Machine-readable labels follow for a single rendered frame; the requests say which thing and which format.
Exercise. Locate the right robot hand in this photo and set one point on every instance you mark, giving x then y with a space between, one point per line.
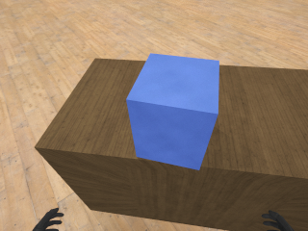
279 222

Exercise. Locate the pedestal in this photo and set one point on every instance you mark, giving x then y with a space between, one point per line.
256 160

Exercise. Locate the carton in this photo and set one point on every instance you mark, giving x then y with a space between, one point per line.
173 109

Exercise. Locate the left robot hand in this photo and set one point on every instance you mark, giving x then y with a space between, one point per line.
46 222

